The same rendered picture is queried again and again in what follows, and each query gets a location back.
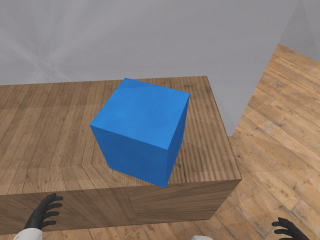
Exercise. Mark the robot left hand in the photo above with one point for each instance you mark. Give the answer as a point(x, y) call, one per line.
point(37, 218)

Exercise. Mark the pedestal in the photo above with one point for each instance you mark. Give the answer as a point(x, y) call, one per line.
point(47, 146)

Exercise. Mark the left robot forearm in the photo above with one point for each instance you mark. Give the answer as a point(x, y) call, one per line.
point(29, 234)

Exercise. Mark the carton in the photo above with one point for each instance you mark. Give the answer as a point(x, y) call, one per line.
point(140, 130)

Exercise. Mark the robot right hand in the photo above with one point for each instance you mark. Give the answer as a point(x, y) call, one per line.
point(291, 230)

